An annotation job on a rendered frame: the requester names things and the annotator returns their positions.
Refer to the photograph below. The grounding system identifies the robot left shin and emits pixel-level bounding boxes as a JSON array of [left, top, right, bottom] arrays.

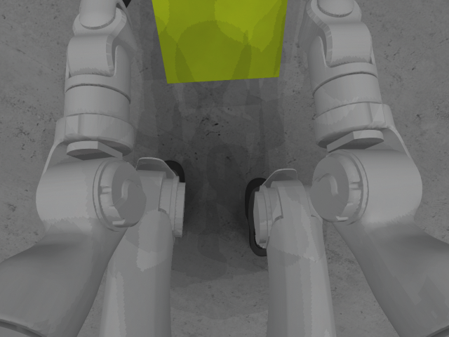
[[135, 157, 176, 179]]

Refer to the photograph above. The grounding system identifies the left robot upper arm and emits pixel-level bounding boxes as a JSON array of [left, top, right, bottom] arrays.
[[0, 157, 147, 337]]

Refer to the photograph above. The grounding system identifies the right robot upper arm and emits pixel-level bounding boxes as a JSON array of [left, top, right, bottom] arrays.
[[309, 149, 449, 337]]

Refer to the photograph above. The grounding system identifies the robot right forearm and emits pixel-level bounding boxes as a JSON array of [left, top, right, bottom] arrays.
[[298, 0, 413, 161]]

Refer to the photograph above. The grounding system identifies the robot right thigh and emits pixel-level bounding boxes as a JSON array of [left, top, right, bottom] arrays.
[[253, 180, 337, 337]]

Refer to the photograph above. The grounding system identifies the robot left forearm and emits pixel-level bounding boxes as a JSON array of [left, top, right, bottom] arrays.
[[36, 0, 138, 209]]

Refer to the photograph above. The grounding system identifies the carton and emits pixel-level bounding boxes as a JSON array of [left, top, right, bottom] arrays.
[[152, 0, 288, 84]]

